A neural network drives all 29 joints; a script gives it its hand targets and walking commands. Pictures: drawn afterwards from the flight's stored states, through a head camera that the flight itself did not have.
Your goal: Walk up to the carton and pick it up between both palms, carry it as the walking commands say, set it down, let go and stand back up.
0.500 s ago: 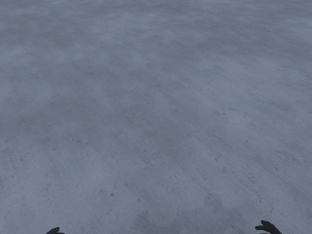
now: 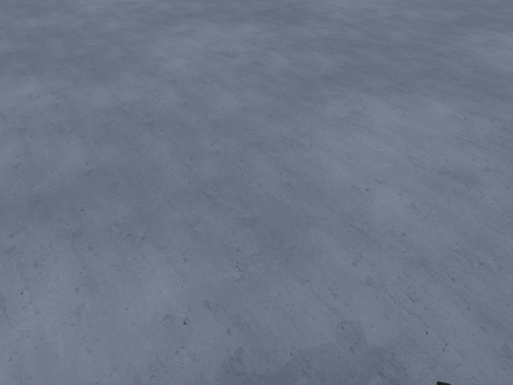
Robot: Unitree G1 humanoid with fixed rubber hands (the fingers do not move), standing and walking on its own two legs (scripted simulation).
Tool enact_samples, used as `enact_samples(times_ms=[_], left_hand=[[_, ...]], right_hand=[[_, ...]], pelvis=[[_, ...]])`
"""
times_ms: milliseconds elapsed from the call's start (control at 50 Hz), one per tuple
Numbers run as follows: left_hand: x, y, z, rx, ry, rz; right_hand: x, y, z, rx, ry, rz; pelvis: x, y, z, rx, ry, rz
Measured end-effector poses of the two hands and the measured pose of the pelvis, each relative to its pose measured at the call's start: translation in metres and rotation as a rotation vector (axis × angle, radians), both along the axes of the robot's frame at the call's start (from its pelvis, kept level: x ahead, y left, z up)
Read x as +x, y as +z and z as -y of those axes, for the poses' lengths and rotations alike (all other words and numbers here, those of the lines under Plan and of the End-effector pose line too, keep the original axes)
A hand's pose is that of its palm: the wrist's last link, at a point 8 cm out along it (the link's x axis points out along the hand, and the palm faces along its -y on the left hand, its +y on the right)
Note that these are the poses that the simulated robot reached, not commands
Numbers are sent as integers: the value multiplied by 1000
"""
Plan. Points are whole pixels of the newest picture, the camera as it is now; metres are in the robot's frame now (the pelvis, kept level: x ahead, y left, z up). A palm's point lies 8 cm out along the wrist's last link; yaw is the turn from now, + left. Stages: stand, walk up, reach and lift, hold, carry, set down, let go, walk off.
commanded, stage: stand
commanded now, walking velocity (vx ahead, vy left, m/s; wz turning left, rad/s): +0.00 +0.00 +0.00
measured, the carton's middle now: out of the picture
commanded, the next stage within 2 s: walk up in 0.50 s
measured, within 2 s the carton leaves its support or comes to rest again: neither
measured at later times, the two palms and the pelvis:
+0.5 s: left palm out of the picture +0.10 +0.31 -0.10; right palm out of the picture +0.11 -0.31 -0.10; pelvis +0.00 +0.00 +0.00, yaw +0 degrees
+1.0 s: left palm (145, 303) +0.30 +0.21 -0.06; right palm out of the picture +0.01 -0.49 -0.06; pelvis +0.04 -0.08 -0.02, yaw -17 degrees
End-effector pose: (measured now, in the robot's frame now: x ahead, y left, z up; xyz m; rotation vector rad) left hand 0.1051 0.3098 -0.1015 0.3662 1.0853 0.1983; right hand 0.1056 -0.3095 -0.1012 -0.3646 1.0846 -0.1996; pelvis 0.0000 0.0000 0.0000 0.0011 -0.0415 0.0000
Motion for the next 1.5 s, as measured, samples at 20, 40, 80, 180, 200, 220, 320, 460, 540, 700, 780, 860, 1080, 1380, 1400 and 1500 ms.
enact_samples(times_ms=[20, 40, 80, 180, 200, 220, 320, 460, 540, 700, 780, 860, 1080, 1380, 1400, 1500], left_hand=[[-1, 0, 0, 0, 1, -2], [-1, 0, 0, 0, 2, -5], [-2, 0, -1, 1, 4, -9], [-3, 0, -1, 2, 7, -16], [-3, 0, -1, 2, 8, -17], [-3, 0, -1, 3, 9, -18], [-3, 0, -2, 4, 11, -21], [-1, 0, -2, 5, 13, -24], [0, 0, -2, 6, 14, -24], [5, 1, -3, 2, 5, -22], [32, 7, 0, -16, -112, -4], [84, 21, 18, -19, -243, 35], [232, 45, 149, -2, -445, 252], [311, 1, 240, -51, -566, 100], [324, 0, 256, -68, -595, 99], [382, 2, 331, -139, -715, 78]], right_hand=[[-1, 0, 0, 0, -1, -2], [-1, 0, 0, 0, -2, -5], [-2, 0, 1, -1, -4, -9], [-3, 0, 1, -2, -7, -16], [-3, 0, 1, -2, -8, -17], [-3, 0, 1, -2, -8, -18], [-2, 0, 2, -3, -10, -21], [0, 0, 3, -4, -12, -24], [1, 0, 3, -5, -13, -26], [4, 1, 5, -10, -22, -11], [-7, 15, 41, -92, -99, 91], [-42, 36, 93, -193, -187, 117], [-104, 25, 214, -262, -375, 27], [-99, 38, 220, -269, -525, -3], [-107, 43, 222, -280, -556, -17], [-126, 69, 235, -316, -664, -49]], pelvis=[[0, 0, 0, 0, 0, 0], [0, 0, 0, 0, 0, 0], [0, 0, 0, 0, 0, 0], [1, 1, 0, 0, 1, -1], [1, 1, 0, 0, 1, -1], [1, 1, 0, 0, 1, -1], [2, 1, 0, 0, 1, -1], [4, 2, 0, 0, 1, -2], [5, 2, 0, 0, 1, -2], [7, 1, 0, 2, -14, -11], [8, -6, 6, 16, -113, -43], [16, -7, 23, 27, -192, -43], [56, -30, 116, 14, -335, -43], [143, -23, 174, 7, -520, -24], [148, -21, 179, 18, -541, -20], [174, -9, 207, 27, -627, -14]])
